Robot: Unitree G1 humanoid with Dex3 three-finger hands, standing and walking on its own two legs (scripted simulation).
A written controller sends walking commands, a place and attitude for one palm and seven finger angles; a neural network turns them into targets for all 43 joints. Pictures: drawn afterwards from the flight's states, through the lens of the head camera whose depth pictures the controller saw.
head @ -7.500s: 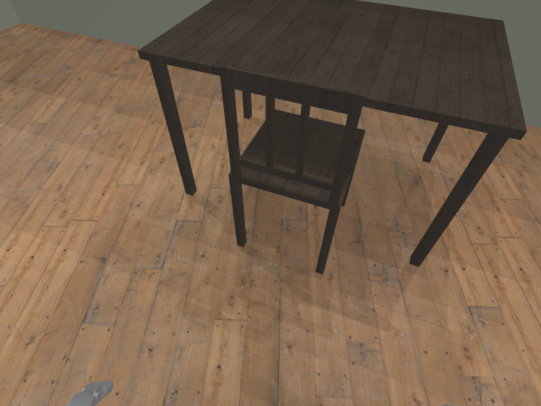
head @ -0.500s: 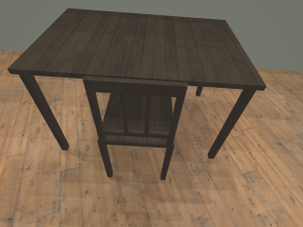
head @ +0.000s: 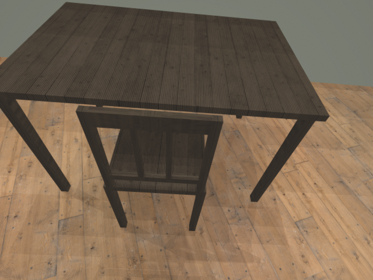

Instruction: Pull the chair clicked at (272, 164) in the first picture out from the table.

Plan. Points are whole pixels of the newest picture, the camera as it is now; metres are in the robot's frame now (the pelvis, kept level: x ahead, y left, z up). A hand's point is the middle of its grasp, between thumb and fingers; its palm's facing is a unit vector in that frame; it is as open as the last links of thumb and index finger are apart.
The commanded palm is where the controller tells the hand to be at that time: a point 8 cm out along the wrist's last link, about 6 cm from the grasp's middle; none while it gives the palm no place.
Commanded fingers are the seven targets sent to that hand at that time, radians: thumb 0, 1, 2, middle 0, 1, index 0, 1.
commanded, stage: shuffle to correct the standing spot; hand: left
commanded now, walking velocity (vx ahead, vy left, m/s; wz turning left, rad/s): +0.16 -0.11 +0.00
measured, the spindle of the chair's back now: (138, 154) +0.49 +0.17 -0.11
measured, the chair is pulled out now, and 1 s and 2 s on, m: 0.00 0.00 0.00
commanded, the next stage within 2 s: come to a stop and stand still in 0.08 s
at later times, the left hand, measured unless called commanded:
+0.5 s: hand out of the picture +0.15 +0.12 -0.17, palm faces +0.07 -0.98 -0.18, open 7.2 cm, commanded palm none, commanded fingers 0.00 0.90 0.90 -0.20 -0.30 -0.20 -0.30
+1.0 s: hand out of the picture +0.04 +0.16 -0.16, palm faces +0.06 -0.96 -0.28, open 7.4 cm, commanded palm none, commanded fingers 0.00 0.90 0.90 -0.20 -0.30 -0.20 -0.30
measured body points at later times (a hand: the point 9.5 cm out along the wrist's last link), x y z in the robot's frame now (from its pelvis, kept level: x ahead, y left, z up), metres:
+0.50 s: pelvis +0.06 -0.06 +0.00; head +0.08 -0.04 +0.45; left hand +0.14 +0.17 -0.16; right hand +0.09 -0.28 -0.15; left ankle +0.07 +0.04 -0.72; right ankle +0.14 -0.16 -0.73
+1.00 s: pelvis +0.04 -0.03 +0.00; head +0.05 -0.06 +0.44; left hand +0.04 +0.21 -0.14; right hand +0.10 -0.26 -0.17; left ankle +0.08 +0.04 -0.73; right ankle +0.06 -0.16 -0.73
